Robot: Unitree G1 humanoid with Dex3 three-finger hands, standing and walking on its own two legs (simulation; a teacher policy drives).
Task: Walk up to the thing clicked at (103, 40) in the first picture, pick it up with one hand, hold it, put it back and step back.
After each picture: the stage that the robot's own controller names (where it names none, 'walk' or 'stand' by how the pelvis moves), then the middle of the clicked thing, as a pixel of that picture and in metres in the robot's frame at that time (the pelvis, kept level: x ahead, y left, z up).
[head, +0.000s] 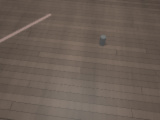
stand; (102, 40) +1.37 -0.24 -0.72
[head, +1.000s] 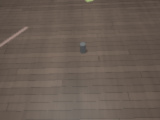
walk; (82, 47) +1.26 +0.09 -0.70
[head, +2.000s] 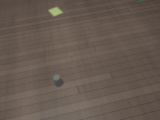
walk; (57, 80) +0.81 +0.29 -0.72
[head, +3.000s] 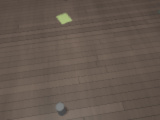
walk; (60, 109) +0.50 +0.23 -0.71
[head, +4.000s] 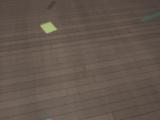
stand; out of the picture +0.42 +0.22 -0.72
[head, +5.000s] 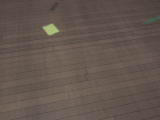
stand; out of the picture +0.39 +0.22 -0.73
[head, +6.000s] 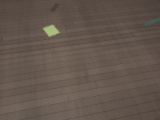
stand; out of the picture +0.38 +0.22 -0.73
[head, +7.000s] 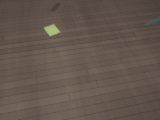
stand; out of the picture +0.38 +0.22 -0.73
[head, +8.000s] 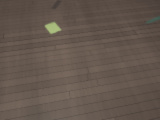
go down; out of the picture +0.38 +0.22 -0.73
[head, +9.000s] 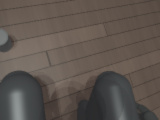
go down; (1, 41) +0.45 +0.28 -0.30
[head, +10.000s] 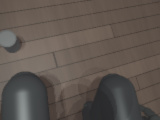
approach; (9, 42) +0.44 +0.28 -0.31
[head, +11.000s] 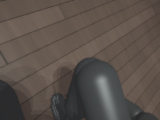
close in; out of the picture +0.42 +0.33 -0.22
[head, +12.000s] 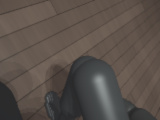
close; out of the picture +0.41 +0.33 -0.22
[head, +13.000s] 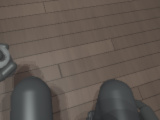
lift; (1, 63) +0.35 +0.27 -0.07
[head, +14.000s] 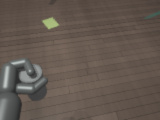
hold; (34, 83) +0.33 +0.16 +0.04
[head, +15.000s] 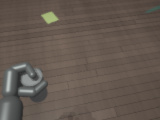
hold; (35, 86) +0.33 +0.17 +0.00
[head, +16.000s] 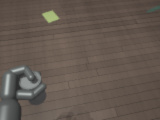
hold; (34, 88) +0.32 +0.17 -0.01
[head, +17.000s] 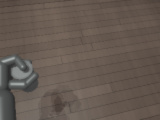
crouch; (25, 77) +0.36 +0.19 -0.07
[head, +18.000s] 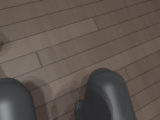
lower; out of the picture +0.47 +0.30 -0.12
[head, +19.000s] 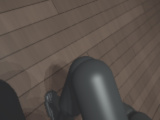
lower; out of the picture +0.40 +0.35 -0.23
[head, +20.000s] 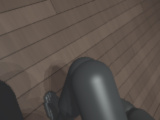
lower; out of the picture +0.40 +0.35 -0.23
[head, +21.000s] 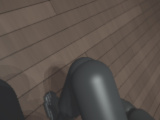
lower; out of the picture +0.40 +0.35 -0.22
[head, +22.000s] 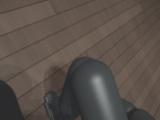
lower; out of the picture +0.39 +0.35 -0.22
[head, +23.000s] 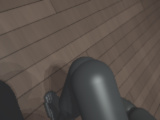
open; out of the picture +0.39 +0.35 -0.22
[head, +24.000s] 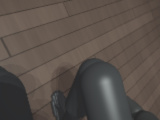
stand; out of the picture +0.39 +0.34 -0.23
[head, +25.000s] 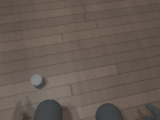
walk; (38, 81) +0.42 +0.25 -0.51
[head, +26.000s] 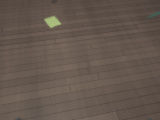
stand; out of the picture +0.38 +0.22 -0.66
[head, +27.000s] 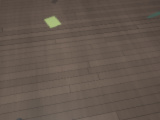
stand; out of the picture +0.38 +0.22 -0.67
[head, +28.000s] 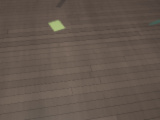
stand; out of the picture +0.39 +0.21 -0.70
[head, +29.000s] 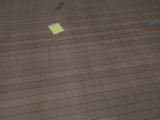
stand; out of the picture +0.39 +0.23 -0.73
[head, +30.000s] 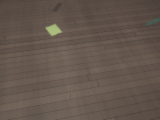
stand; out of the picture +0.36 +0.24 -0.73
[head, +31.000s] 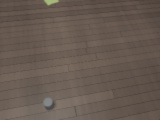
walk; (48, 104) +0.43 +0.20 -0.70
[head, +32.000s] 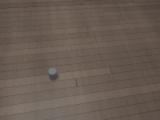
walk; (52, 74) +0.70 +0.21 -0.71
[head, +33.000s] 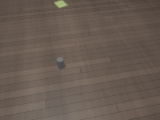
stand; (60, 63) +1.02 +0.28 -0.71
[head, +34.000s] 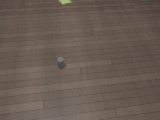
stand; (60, 63) +0.99 +0.21 -0.72
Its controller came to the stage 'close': yes
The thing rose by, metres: 0.70
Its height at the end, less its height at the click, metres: +0.00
